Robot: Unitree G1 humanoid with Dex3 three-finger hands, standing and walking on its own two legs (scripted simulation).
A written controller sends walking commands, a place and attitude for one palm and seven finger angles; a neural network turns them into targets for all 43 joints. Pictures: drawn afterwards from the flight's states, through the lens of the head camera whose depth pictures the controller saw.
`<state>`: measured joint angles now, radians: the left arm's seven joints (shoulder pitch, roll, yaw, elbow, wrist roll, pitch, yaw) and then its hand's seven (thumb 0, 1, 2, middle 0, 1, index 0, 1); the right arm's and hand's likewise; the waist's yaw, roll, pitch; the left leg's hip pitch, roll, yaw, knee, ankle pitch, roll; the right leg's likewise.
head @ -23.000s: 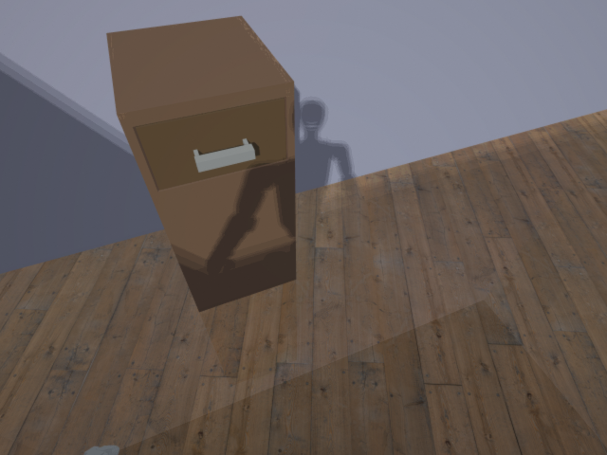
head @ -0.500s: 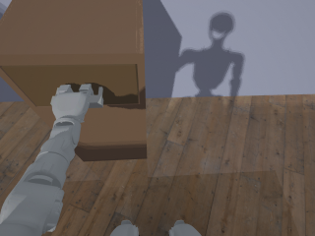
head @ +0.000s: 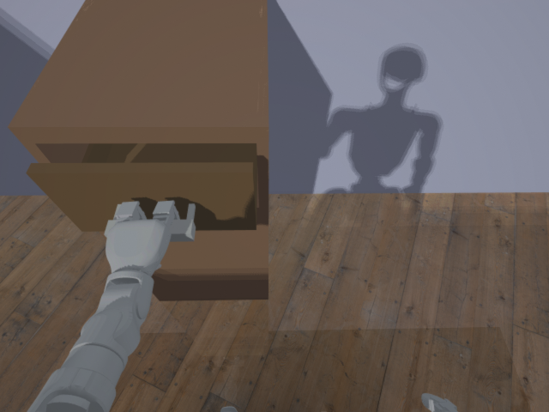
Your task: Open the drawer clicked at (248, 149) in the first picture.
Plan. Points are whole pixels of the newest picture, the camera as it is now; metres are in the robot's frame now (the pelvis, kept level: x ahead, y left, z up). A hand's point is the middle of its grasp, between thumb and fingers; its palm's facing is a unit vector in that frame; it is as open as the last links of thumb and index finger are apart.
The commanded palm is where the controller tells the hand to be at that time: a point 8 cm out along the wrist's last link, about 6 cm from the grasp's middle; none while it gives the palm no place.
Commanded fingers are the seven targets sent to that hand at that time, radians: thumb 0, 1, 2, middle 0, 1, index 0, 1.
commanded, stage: pull the drawer open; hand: left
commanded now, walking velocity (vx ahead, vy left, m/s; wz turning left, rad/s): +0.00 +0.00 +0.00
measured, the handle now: (153, 219) +0.42 +0.21 -0.02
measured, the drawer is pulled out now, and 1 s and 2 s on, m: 0.06 0.19 0.30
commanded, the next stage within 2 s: none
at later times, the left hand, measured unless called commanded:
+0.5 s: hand (145, 294) +0.30 +0.20 -0.04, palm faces -0.03 -0.07 -1.00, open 6.4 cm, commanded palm +0.26 +0.21 +0.02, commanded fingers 0.00 0.90 0.90 -0.40 -1.35 -0.40 -1.35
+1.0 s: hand (136, 343) +0.23 +0.20 -0.04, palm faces -0.02 -0.08 -1.00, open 6.3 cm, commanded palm +0.19 +0.21 +0.02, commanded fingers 0.00 0.90 0.90 -0.40 -1.35 -0.40 -1.35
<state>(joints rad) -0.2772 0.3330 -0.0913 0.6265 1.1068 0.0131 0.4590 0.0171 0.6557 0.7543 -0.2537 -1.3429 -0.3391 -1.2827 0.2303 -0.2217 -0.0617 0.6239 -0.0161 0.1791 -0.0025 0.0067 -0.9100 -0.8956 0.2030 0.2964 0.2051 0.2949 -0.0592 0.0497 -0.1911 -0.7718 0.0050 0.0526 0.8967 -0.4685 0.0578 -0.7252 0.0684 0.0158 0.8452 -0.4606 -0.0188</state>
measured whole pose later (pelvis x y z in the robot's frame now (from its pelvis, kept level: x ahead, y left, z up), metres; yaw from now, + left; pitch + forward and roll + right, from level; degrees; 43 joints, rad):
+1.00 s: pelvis -0.02 -0.02 -0.01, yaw +1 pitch +15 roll +0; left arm 0.20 0.32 -0.09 0.25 1.11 0.00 0.50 0.03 0.64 0.77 -0.26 -1.30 -0.37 -1.28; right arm 0.15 -0.23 -0.04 0.58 -0.03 0.14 0.00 0.01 -0.91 -0.90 0.20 0.30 0.20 0.29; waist -0.02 0.05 -0.18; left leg -0.73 0.00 0.05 0.95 -0.48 0.04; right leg -0.70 0.07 0.01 0.94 -0.49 -0.04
